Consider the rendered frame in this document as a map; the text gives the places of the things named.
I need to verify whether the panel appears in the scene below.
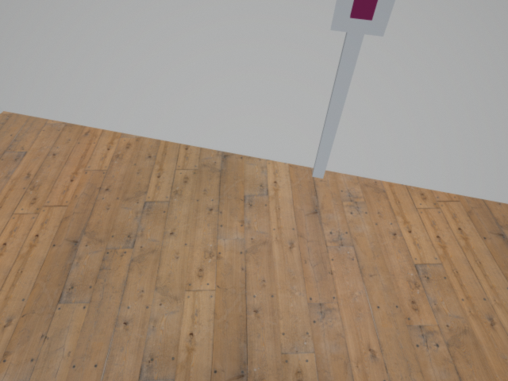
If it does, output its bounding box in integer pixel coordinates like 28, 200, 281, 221
312, 0, 395, 179

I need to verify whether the button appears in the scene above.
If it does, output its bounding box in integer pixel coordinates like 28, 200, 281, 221
350, 0, 378, 21

